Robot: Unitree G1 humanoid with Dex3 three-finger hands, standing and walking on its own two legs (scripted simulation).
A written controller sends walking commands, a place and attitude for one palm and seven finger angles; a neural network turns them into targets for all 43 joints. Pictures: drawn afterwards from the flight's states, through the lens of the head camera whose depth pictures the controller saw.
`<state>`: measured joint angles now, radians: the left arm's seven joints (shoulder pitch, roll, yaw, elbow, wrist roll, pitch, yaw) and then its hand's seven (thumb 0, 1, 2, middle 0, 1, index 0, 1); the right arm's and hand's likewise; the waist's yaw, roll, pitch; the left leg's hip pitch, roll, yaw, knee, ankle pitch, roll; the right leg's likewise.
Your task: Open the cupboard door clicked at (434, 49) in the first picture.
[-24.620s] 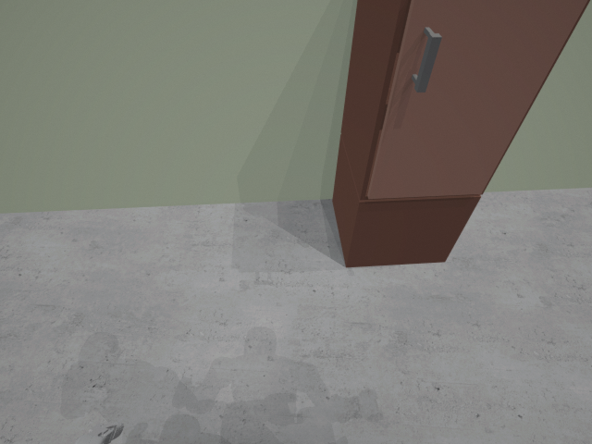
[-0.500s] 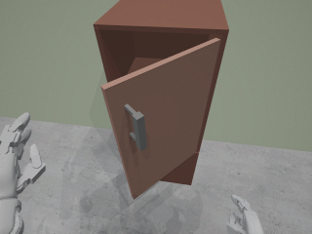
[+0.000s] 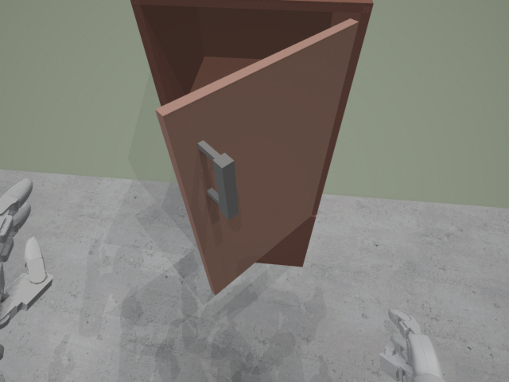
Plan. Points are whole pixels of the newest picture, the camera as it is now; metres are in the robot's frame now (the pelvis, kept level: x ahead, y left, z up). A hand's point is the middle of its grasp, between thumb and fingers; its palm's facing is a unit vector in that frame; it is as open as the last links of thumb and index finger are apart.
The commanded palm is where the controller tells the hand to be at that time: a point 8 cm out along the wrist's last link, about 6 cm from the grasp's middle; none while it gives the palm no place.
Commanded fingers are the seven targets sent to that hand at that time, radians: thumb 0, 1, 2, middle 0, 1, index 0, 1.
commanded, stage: step back with the hand held close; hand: left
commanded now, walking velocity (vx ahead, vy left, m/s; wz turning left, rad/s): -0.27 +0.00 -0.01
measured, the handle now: (218, 181) +0.38 +0.09 +0.12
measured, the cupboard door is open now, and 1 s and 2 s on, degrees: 48 48 48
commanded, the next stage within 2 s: stop stepping back and stand still in 0.82 s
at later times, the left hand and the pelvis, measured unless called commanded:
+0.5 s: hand out of the picture +0.11 +0.26 +0.15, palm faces +0.46 -0.78 -0.42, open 7.4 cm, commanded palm +0.04 +0.31 +0.17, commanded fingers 0.00 0.90 0.90 -0.20 -0.30 -0.20 -0.30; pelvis -0.08 +0.01 -0.03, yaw +3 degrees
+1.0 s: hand out of the picture +0.03 +0.22 +0.16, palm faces +0.31 -0.80 -0.51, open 7.4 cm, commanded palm -0.03 +0.27 +0.17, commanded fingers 0.00 0.90 0.90 -0.20 -0.30 -0.20 -0.30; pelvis -0.18 -0.02 -0.01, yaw -2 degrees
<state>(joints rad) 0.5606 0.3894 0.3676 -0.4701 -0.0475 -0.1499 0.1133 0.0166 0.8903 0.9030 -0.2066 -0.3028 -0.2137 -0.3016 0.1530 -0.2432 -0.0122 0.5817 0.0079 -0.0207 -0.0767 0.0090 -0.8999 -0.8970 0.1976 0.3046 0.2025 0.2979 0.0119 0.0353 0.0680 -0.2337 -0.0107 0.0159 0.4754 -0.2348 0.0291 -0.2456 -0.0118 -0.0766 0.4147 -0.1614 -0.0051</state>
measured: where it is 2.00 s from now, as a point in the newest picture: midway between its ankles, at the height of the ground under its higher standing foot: outside the picture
